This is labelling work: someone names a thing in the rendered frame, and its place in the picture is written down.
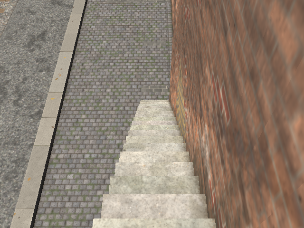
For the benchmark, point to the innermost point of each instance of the stairs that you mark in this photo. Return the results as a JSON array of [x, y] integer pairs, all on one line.
[[154, 185]]

